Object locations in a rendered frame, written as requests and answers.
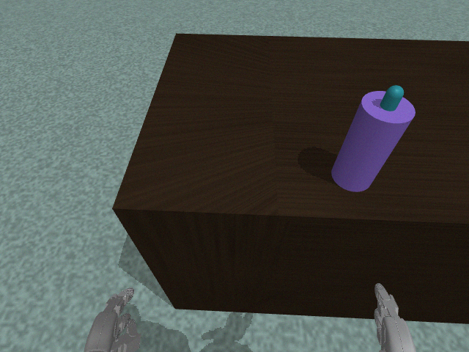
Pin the left robot hand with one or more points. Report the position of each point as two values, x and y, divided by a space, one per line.
105 332

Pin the right robot hand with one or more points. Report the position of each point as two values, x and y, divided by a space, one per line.
392 331

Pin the bottle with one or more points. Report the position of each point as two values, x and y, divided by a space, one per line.
379 123

